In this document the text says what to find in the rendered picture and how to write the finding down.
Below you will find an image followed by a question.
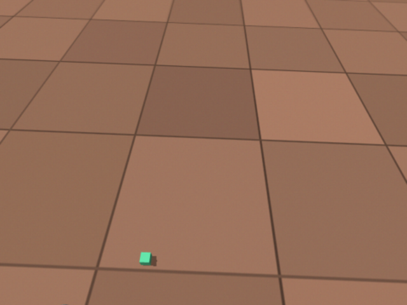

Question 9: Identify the cube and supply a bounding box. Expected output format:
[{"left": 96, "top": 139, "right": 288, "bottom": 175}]
[{"left": 139, "top": 252, "right": 152, "bottom": 265}]

